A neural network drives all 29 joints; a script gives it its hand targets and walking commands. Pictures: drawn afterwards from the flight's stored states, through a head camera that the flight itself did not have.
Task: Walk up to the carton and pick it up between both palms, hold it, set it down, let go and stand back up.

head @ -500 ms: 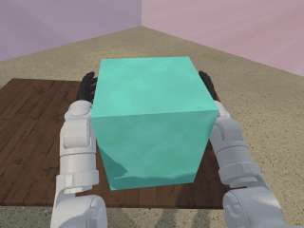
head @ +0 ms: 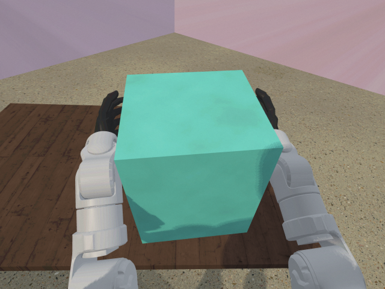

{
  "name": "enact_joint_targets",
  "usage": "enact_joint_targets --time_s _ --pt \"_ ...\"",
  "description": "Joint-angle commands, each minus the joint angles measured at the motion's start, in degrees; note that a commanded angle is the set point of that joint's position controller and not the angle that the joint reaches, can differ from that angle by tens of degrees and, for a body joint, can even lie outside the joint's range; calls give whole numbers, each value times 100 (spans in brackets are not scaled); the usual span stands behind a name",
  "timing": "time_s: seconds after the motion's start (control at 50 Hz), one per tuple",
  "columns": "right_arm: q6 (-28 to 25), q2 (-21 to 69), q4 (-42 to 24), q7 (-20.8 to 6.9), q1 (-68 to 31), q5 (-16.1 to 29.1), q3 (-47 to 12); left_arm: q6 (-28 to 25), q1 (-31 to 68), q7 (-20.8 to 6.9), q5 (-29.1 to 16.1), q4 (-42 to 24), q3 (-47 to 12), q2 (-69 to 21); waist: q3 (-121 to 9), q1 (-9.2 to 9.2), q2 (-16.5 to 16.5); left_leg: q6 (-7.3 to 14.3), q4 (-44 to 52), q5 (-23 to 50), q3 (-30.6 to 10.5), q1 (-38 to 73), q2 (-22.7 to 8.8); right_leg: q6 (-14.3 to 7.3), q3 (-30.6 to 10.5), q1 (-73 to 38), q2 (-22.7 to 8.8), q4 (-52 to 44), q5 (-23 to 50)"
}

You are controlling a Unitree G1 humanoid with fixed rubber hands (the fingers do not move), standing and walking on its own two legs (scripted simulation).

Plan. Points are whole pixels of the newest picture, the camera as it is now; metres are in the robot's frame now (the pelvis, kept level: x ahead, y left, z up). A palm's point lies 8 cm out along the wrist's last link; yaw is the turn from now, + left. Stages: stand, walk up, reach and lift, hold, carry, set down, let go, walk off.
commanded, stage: hold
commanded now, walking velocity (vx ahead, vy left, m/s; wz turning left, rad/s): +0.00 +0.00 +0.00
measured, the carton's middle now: (191, 158) +0.32 +0.00 +0.17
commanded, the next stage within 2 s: none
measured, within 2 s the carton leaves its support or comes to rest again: neither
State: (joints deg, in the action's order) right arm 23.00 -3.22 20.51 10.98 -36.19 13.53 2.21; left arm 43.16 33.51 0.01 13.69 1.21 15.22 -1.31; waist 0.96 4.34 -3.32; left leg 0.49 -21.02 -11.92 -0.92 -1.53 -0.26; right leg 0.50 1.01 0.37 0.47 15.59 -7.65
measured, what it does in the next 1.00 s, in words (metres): stands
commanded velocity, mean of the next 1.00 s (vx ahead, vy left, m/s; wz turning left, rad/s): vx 0.00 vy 0.00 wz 0.00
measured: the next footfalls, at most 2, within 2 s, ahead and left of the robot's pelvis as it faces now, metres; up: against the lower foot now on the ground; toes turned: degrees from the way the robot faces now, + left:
none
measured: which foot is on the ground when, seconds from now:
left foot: down 0.00-1.00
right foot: down 0.00-1.00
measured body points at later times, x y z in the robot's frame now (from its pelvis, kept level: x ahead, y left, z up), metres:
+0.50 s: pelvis -0.01 +0.00 +0.00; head -0.07 +0.02 +0.45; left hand +0.36 +0.16 +0.22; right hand +0.36 -0.15 +0.21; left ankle +0.00 +0.11 -0.75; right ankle +0.02 -0.13 -0.75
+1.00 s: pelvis -0.01 +0.00 +0.00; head -0.06 +0.02 +0.45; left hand +0.36 +0.16 +0.20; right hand +0.37 -0.14 +0.20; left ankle +0.00 +0.11 -0.75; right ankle +0.02 -0.13 -0.75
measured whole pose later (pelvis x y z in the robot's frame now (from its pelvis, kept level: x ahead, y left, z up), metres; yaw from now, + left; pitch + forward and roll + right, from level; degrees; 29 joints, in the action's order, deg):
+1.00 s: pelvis -0.01 +0.00 +0.00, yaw +1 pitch -8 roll -1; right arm 23.0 -2.5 25.2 10.1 -37.9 11.9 3.1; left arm 43.3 34.8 -0.5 14.9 5.5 16.2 -0.9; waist 0.5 4.5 -2.0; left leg 0.6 -20.6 -11.1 -1.6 -1.4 0.3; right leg 0.5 1.9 0.4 -0.1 16.3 -7.8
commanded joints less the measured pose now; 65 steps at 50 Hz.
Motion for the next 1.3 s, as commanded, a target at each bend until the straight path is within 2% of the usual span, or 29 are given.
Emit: enact_joint_targets --time_s 0.0,0.06,0.1,0.12,0.16,0.2,0.24,0.26,0.3,0.32,0.38,0.42,0.46,0.52,0.58,0.66,0.68,0.7,0.72,0.8,0.84,0.9,0.98,1.0,1.02,1.06,1.12,1.18,1.28 --pt "-92 2965 -1325 -542 -3982 455 -2282 -144 3427 -826 -538 -638 -2672 -2897 -2037 100 634 -292 214 2036 148 503 253 82 218 -779 298 30 1465" --pt "-42 2849 -1159 -559 -4083 260 -1943 -70 3698 -993 -474 -490 -2761 -2853 -1690 405 665 -310 391 1339 140 260 201 17 269 -741 248 -55 1015" --pt "-88 3090 -1426 -563 -4491 204 -2060 -110 3877 -1037 -541 -420 -2581 -2742 -1700 204 362 -129 474 925 217 -15 238 67 231 -799 176 -69 827" --pt "-108 3047 -1417 -567 -4640 118 -1981 -126 3920 -1046 -627 -146 -2622 -2855 -1547 331 266 -119 557 605 184 -224 235 90 277 -695 197 -92 570" --pt "-180 3328 -1143 -649 -4712 121 -1918 -266 4432 -977 -726 -349 -2726 -3017 -1838 275 555 -153 516 749 206 -137 244 60 277 -682 227 -52 466" --pt "-370 3493 -1877 -663 -5047 262 -2231 -420 4472 -830 -933 -686 -3016 -3252 -2708 114 660 -248 291 1430 167 161 252 59 280 -801 273 71 944" --pt "-356 3548 -1790 -656 -4993 234 -2278 -446 4559 -785 -1104 -598 -3195 -3245 -2956 309 734 -285 187 1654 184 510 305 112 306 -699 286 14 1152" --pt "-340 3482 -1725 -644 -4643 285 -2324 -472 4279 -755 -948 -666 -2965 -3186 -3011 141 573 -278 167 2068 142 717 238 108 310 -748 312 48 1338" --pt "-392 3413 -2124 -625 -4788 627 -2738 -433 3914 -625 -852 -983 -2943 -3173 -3338 -247 807 -340 -32 2864 102 864 212 90 257 -906 361 130 1601" --pt "-299 3298 -1788 -611 -4623 457 -2629 -410 3956 -654 -844 -828 -2981 -3083 -3039 -95 571 -328 19 2540 120 759 236 82 290 -856 380 89 1592" --pt "-200 2895 -1242 -577 -4306 420 -2367 -110 3295 -771 -348 -187 -2396 -2772 -1968 -173 520 -227 307 1805 132 285 195 57 257 -820 347 -10 909" --pt "-166 2745 -966 -627 -4679 133 -1886 -18 3544 -912 -249 466 -2198 -2667 -1409 65 305 -86 629 409 238 -146 201 50 295 -592 232 -164 30" --pt "-166 2912 -778 -649 -4657 -167 -1551 -86 3834 -1057 -288 690 -2134 -2760 -1296 330 39 22 753 -143 254 -424 195 50 266 -635 170 -223 -183" --pt "-336 3380 -1022 -751 -5196 -89 -1796 -364 4648 -1006 -588 165 -2330 -2918 -1775 121 18 38 674 48 263 -481 209 60 294 -659 161 -85 -101" --pt "-407 3762 -1200 -687 -5259 -2 -1986 -574 5059 -908 -1052 -8 -2780 -3118 -2424 235 292 -64 448 602 254 -216 286 128 224 -714 179 -7 556" --pt "-423 3684 -964 -676 -5119 106 -2145 -564 4660 -749 -780 106 -2496 -3027 -2656 -113 495 -45 393 966 262 9 326 130 244 -784 167 9 635" --pt "-489 3594 -1389 -655 -5322 165 -2168 -559 4764 -754 -895 -30 -2805 -3197 -3089 85 673 -169 249 1286 197 266 280 81 275 -768 240 88 967" --pt "-414 3518 -1088 -638 -4994 315 -2260 -501 4453 -704 -715 -245 -2678 -3135 -2969 -118 917 -217 239 1641 178 372 283 79 261 -808 237 89 1015" --pt "-402 3425 -1138 -629 -5073 312 -2190 -502 4441 -725 -773 -159 -2616 -3115 -2948 -85 718 -174 223 1588 165 253 296 90 238 -889 229 67 1089" --pt "-315 3089 -997 -543 -4620 373 -2105 -264 3909 -793 -544 -158 -2649 -2978 -2547 79 919 -282 213 1687 149 403 256 53 272 -860 242 81 1170" --pt "-251 3113 -1010 -545 -4452 240 -2060 -276 3876 -853 -591 -70 -2541 -2923 -2437 199 450 -166 340 1278 205 238 302 132 256 -949 231 7 1080" --pt "-317 3311 -1540 -550 -4905 373 -2334 -347 4020 -848 -714 -331 -2537 -2942 -2467 -15 287 -101 324 1256 166 139 287 182 236 -867 254 41 1058" --pt "-240 3410 -1503 -511 -4765 224 -2343 -347 3850 -891 -724 -47 -2496 -2923 -2102 44 59 -58 418 1157 227 30 295 179 265 -821 264 -8 1152" --pt "-279 3483 -1628 -487 -4773 244 -2386 -395 4150 -900 -789 -312 -2673 -2927 -2328 126 172 -88 312 1426 169 97 276 183 253 -923 265 104 1465" --pt "-289 3658 -1949 -492 -4711 430 -2625 -445 4033 -874 -890 -718 -2782 -3040 -2713 9 57 -107 235 1873 179 286 292 263 207 -1098 278 159 1886" --pt "-275 3445 -1629 -521 -4698 262 -2316 -439 4308 -871 -891 -410 -2741 -2976 -2279 202 224 -149 308 1539 170 357 283 192 255 -610 286 42 1377" --pt "-278 3385 -1786 -509 -4809 362 -2408 -330 4126 -869 -830 -454 -2881 -3094 -2250 81 600 -203 242 1596 174 272 250 114 210 -685 245 32 1234" --pt "-89 3162 -913 -578 -4397 302 -2179 -233 4157 -867 -539 -353 -2627 -2960 -1724 48 658 -228 446 1186 109 131 172 2 265 -600 283 -37 406" --pt "-215 3107 -1179 -620 -4474 322 -2059 -232 4200 -863 -653 -463 -2785 -3017 -2224 228 705 -296 319 1623 136 318 203 38 297 -752 286 18 912"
